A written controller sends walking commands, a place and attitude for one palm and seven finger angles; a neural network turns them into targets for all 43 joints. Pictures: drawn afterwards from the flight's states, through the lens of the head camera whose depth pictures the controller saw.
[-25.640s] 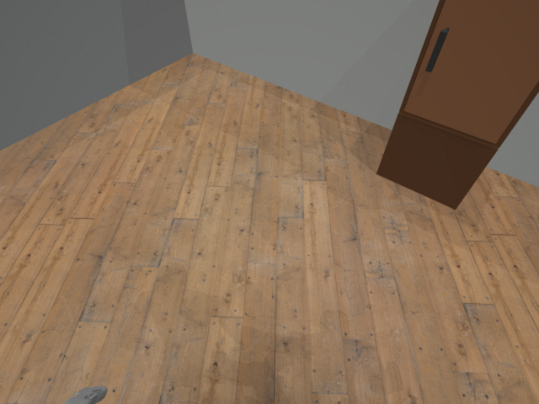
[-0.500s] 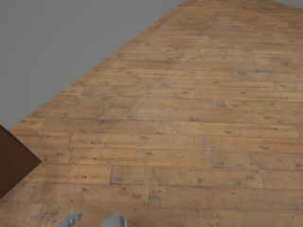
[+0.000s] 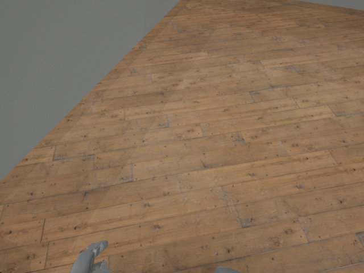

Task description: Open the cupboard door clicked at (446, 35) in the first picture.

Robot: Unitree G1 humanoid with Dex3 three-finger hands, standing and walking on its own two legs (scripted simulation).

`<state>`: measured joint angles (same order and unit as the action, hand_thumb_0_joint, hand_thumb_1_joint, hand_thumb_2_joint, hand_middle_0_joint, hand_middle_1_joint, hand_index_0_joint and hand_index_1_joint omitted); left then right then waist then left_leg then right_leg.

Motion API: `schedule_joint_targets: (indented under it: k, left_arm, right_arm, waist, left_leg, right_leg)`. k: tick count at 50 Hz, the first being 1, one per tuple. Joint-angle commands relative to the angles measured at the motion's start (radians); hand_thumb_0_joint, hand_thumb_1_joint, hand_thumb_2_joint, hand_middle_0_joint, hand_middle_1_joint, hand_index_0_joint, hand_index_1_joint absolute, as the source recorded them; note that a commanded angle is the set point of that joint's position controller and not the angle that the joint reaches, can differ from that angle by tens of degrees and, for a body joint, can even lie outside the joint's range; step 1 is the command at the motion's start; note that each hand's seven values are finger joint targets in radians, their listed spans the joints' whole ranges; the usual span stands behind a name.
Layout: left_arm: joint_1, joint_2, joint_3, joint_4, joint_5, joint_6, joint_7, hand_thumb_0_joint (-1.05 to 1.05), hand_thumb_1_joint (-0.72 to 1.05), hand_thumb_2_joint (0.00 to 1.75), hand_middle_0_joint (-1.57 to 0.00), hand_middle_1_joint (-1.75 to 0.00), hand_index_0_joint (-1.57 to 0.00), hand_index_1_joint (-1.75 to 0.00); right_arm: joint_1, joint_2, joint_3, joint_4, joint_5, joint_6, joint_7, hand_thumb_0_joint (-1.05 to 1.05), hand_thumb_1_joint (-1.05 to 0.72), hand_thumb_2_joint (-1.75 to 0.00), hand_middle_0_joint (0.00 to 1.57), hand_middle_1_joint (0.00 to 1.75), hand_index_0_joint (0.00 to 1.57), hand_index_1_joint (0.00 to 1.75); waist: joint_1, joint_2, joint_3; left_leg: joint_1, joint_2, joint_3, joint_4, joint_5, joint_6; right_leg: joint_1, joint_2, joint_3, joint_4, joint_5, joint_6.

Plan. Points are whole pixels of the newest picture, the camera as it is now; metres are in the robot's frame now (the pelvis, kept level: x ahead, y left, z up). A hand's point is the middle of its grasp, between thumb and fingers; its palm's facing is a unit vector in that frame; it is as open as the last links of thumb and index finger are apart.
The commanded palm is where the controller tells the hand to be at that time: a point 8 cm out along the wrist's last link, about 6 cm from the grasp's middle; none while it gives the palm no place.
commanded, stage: walk to a spot facing it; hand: left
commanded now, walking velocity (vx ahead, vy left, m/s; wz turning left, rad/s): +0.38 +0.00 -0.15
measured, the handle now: out of the picture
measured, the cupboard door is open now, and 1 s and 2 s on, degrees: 48 48 48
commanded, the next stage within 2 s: turn to face it in 0.64 s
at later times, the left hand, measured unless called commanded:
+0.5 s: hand (123, 207) +0.30 +0.18 -0.14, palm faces -0.05 -0.98 -0.19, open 7.4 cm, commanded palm none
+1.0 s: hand (149, 163) +0.46 +0.12 -0.18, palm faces +0.04 -0.98 -0.19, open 7.3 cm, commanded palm none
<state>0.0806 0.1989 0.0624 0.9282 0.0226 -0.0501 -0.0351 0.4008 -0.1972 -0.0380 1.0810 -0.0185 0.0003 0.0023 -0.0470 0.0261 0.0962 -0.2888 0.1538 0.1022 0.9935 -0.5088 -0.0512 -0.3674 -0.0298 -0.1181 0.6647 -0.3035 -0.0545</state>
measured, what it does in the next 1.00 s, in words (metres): walks ahead: left foot, then right foot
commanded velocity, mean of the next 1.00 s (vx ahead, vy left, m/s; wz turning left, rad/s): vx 0.24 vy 0.00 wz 0.12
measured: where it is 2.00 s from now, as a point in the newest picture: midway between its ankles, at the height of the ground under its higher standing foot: (211, 198)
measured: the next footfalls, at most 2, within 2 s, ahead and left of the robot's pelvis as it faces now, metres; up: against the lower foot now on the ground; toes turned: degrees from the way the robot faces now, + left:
left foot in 0.28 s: +0.28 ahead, +0.13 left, +0.00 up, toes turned +4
right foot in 0.60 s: +0.37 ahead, -0.16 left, +0.00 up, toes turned -12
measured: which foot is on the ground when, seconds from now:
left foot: up 0.00-0.26, down 0.28-0.58, up 0.60-0.88, down 0.90-1.00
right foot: down 0.00-0.28, up 0.30-0.58, down 0.60-0.90, up 0.92-1.00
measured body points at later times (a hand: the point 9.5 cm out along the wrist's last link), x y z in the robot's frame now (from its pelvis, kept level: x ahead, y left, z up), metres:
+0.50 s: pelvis +0.23 -0.01 +0.02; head +0.26 -0.02 +0.47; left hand +0.30 +0.23 -0.13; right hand +0.23 -0.25 -0.14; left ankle +0.24 +0.13 -0.72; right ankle +0.25 -0.14 -0.68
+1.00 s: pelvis +0.44 -0.06 +0.00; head +0.47 -0.05 +0.45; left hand +0.46 +0.18 -0.16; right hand +0.52 -0.30 -0.14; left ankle +0.51 +0.05 -0.72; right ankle +0.36 -0.17 -0.67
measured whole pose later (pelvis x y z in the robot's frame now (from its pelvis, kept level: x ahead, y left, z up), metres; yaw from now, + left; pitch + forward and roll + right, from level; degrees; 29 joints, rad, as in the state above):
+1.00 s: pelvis +0.44 -0.06 +0.00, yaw +1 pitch +0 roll -1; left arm 0.25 0.20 0.05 1.07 0.01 0.01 0.02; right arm 0.17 -0.16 -0.03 0.98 -0.03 -0.03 -0.01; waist -0.01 -0.03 0.08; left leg -0.40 0.04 0.08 0.64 -0.23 0.03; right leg -0.32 -0.04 -0.09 1.02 -0.57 0.04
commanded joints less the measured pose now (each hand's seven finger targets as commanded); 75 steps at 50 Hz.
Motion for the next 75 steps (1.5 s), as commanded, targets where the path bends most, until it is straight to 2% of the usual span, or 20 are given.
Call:
schedule_joint_targets:
  k: [1,11,12,14,15,21,27,30,33,42,44,45,47,56,59,69,71,72,73,75]
  left_arm:
    - [0.213,0.133,0.033,0.046,-0.005,-0.001,0.042,0.00,0.90,0.90,-0.20,-0.30,-0.20,-0.30]
    - [0.205,0.147,0.034,0.105,-0.010,-0.024,0.029,0.00,0.90,0.90,-0.20,-0.30,-0.20,-0.30]
    - [0.195,0.122,0.029,0.096,-0.010,-0.022,0.027,0.00,0.90,0.90,-0.20,-0.30,-0.20,-0.30]
    - [0.193,0.061,0.008,0.041,-0.013,-0.023,0.018,0.00,0.90,0.90,-0.20,-0.30,-0.20,-0.30]
    - [0.127,0.066,0.012,0.026,-0.002,-0.023,0.023,0.00,0.90,0.90,-0.20,-0.30,-0.20,-0.30]
    - [0.124,0.018,0.008,0.040,0.002,0.015,-0.010,0.00,0.90,0.90,-0.20,-0.30,-0.20,-0.30]
    - [0.205,0.054,0.026,0.069,0.007,0.014,-0.008,0.00,0.90,0.90,-0.20,-0.30,-0.20,-0.30]
    - [0.447,0.257,0.068,0.125,0.000,0.001,0.017,0.00,0.90,0.90,-0.20,-0.30,-0.20,-0.30]
    - [0.295,0.132,0.037,0.098,0.001,-0.007,0.048,0.00,0.90,0.90,-0.20,-0.30,-0.20,-0.30]
    - [0.228,0.114,0.014,0.129,-0.010,-0.027,0.049,0.00,0.90,0.90,-0.20,-0.30,-0.20,-0.30]
    - [0.225,0.098,0.007,0.102,-0.013,-0.012,0.053,0.00,0.90,0.90,-0.20,-0.30,-0.20,-0.30]
    - [0.239,0.064,0.003,0.073,-0.023,-0.003,0.055,0.00,0.90,0.90,-0.20,-0.30,-0.20,-0.30]
    - [0.140,0.071,0.002,0.015,-0.015,0.018,0.061,0.00,0.90,0.90,-0.20,-0.30,-0.20,-0.30]
    - [0.234,0.078,0.033,0.008,-0.008,0.059,0.043,0.00,0.90,0.90,-0.20,-0.30,-0.20,-0.30]
    - [0.215,0.260,0.059,-0.056,0.011,0.058,0.056,0.00,0.90,0.90,-0.20,-0.30,-0.20,-0.30]
    - [0.192,0.235,0.045,-0.057,0.001,0.030,0.059,0.00,0.90,0.90,-0.20,-0.30,-0.20,-0.30]
    - [0.147,0.223,0.042,-0.090,-0.013,0.035,0.052,0.00,0.90,0.90,-0.20,-0.30,-0.20,-0.30]
    - [0.126,0.152,0.026,-0.133,-0.019,0.041,0.045,0.00,0.90,0.90,-0.20,-0.30,-0.20,-0.30]
    - [0.050,0.149,0.012,-0.174,-0.009,0.053,0.055,0.00,0.90,0.90,-0.20,-0.30,-0.20,-0.30]
    - [0.006,0.138,0.017,-0.162,-0.009,0.065,0.062,0.00,0.90,0.90,-0.20,-0.30,-0.20,-0.30]
  right_arm:
    - [-0.157,-0.066,-0.028,-0.137,-0.009,-0.048,-0.007,0.00,-0.90,-0.90,0.20,0.30,0.20,0.30]
    - [-0.129,-0.065,-0.035,-0.115,-0.009,-0.061,0.017,0.00,-0.90,-0.90,0.20,0.30,0.20,0.30]
    - [-0.022,-0.112,-0.046,-0.077,-0.014,-0.069,0.007,0.00,-0.90,-0.90,0.20,0.30,0.20,0.30]
    - [0.231,-0.269,-0.076,-0.032,-0.034,-0.065,-0.016,0.00,-0.90,-0.90,0.20,0.30,0.20,0.30]
    - [0.173,-0.248,-0.072,-0.035,-0.030,-0.058,-0.016,0.00,-0.90,-0.90,0.20,0.30,0.20,0.30]
    - [-0.056,-0.138,-0.039,-0.084,-0.022,-0.083,-0.019,0.00,-0.90,-0.90,0.20,0.30,0.20,0.30]
    - [-0.096,-0.141,-0.047,-0.071,-0.017,-0.051,-0.005,0.00,-0.90,-0.90,0.20,0.30,0.20,0.30]
    - [-0.171,-0.040,-0.021,-0.138,-0.001,-0.048,0.011,0.00,-0.90,-0.90,0.20,0.30,0.20,0.30]
    - [-0.211,-0.074,-0.036,-0.124,-0.004,-0.056,0.003,0.00,-0.90,-0.90,0.20,0.30,0.20,0.30]
    - [-0.121,-0.002,-0.005,-0.071,-0.001,-0.041,0.012,0.00,-0.90,-0.90,0.20,0.30,0.20,0.30]
    - [0.015,-0.109,-0.028,-0.044,-0.010,-0.046,0.002,0.00,-0.90,-0.90,0.20,0.30,0.20,0.30]
    - [0.092,-0.201,-0.046,-0.039,-0.016,-0.043,-0.010,0.00,-0.90,-0.90,0.20,0.30,0.20,0.30]
    - [0.045,-0.231,-0.047,-0.059,-0.012,-0.029,-0.031,0.00,-0.90,-0.90,0.20,0.30,0.20,0.30]
    - [-0.274,-0.210,-0.067,-0.203,-0.012,0.024,-0.022,0.00,-0.90,-0.90,0.20,0.30,0.20,0.30]
    - [-0.324,-0.115,-0.063,-0.269,-0.004,0.032,0.005,0.00,-0.90,-0.90,0.20,0.30,0.20,0.30]
    - [-0.289,-0.084,-0.031,-0.265,0.006,0.025,0.021,0.00,-0.90,-0.90,0.20,0.30,0.20,0.30]
    - [-0.166,-0.176,-0.053,-0.240,-0.005,0.016,0.017,0.00,-0.90,-0.90,0.20,0.30,0.20,0.30]
    - [-0.085,-0.294,-0.083,-0.233,-0.013,0.009,0.011,0.00,-0.90,-0.90,0.20,0.30,0.20,0.30]
    - [-0.028,-0.329,-0.086,-0.216,-0.007,0.020,0.008,0.00,-0.90,-0.90,0.20,0.30,0.20,0.30]
    - [-0.094,-0.307,-0.081,-0.227,-0.011,0.013,-0.018,0.00,-0.90,-0.90,0.20,0.30,0.20,0.30]
  waist:
    - [0.078,-0.219,-0.081]
    - [-0.007,-0.057,-0.067]
    - [-0.056,0.027,-0.110]
    - [-0.131,0.300,-0.244]
    - [-0.108,0.182,-0.166]
    - [0.032,0.101,-0.072]
    - [0.090,0.013,-0.062]
    - [0.210,-0.354,-0.118]
    - [0.113,-0.237,-0.065]
    - [0.022,-0.143,-0.110]
    - [-0.033,0.035,-0.191]
    - [-0.054,0.242,-0.243]
    - [-0.040,0.203,-0.202]
    - [0.090,0.089,-0.133]
    - [0.128,-0.317,-0.093]
    - [0.065,-0.232,-0.170]
    - [-0.010,-0.080,-0.246]
    - [-0.054,0.235,-0.284]
    - [-0.071,0.186,-0.262]
    - [-0.045,0.210,-0.201]
  left_leg:
    - [-0.359,0.040,-0.085,0.118,0.067,0.000]
    - [0.062,-0.081,0.041,-0.472,0.355,0.028]
    - [0.250,-0.050,-0.017,-0.508,0.320,0.060]
    - [0.500,0.350,-0.588,-0.718,0.182,0.257]
    - [0.371,0.356,-0.588,-0.751,0.069,0.272]
    - [0.060,0.175,-0.134,-0.810,0.244,0.169]
    - [-0.073,0.081,-0.025,-0.662,0.001,0.110]
    - [-0.409,-0.112,0.055,0.012,-0.148,0.040]
    - [-0.439,0.011,-0.110,0.133,0.056,0.035]
    - [-0.040,-0.110,0.044,-0.450,0.390,0.037]
    - [0.236,-0.021,-0.085,-0.488,0.779,0.105]
    - [0.377,0.199,-0.368,-0.504,1.095,0.245]
    - [0.259,0.275,-0.494,-0.582,0.988,0.314]
    - [-0.219,0.018,-0.341,-0.613,0.141,0.144]
    - [-0.338,-0.176,-0.086,-0.003,-0.083,0.022]
    - [-0.098,-0.172,0.046,-0.400,0.174,0.008]
    - [0.223,-0.085,-0.036,-0.540,0.550,0.061]
    - [0.407,0.206,-0.426,-0.544,1.000,0.226]
    - [0.383,0.298,-0.475,-0.543,1.102,0.310]
    - [0.253,0.220,-0.447,-0.552,0.974,0.293]
  right_leg:
    - [0.290,-0.298,0.335,-0.388,0.289,-0.167]
    - [0.171,-0.165,0.181,-0.307,0.227,-0.083]
    - [0.068,-0.113,0.139,-0.122,0.273,-0.054]
    - [-0.263,0.076,0.053,0.481,-0.267,0.020]
    - [-0.324,0.023,0.124,0.617,-0.260,0.008]
    - [-0.141,-0.095,0.081,0.251,-0.021,0.046]
    - [0.216,-0.004,-0.033,-0.084,0.061,0.052]
    - [0.474,-0.398,0.620,-0.507,-0.316,-0.157]
    - [0.357,-0.367,0.442,-0.450,-0.002,-0.164]
    - [0.304,-0.210,-0.007,-0.256,0.632,-0.027]
    - [0.146,-0.138,-0.071,0.029,0.464,0.054]
    - [-0.060,-0.024,-0.085,0.273,-0.085,0.102]
    - [-0.174,-0.019,0.089,0.514,-0.368,0.099]
    - [0.232,0.018,0.031,-0.084,-0.031,0.105]
    - [0.157,-0.457,0.496,-0.515,-0.228,-0.096]
    - [0.368,-0.296,0.025,-0.093,0.852,-0.003]
    - [0.151,-0.257,-0.043,0.116,0.619,0.079]
    - [-0.155,-0.108,-0.065,0.355,-0.098,0.154]
    - [-0.232,-0.079,0.052,0.481,-0.370,0.146]
    - [-0.258,-0.086,0.128,0.503,-0.304,0.145]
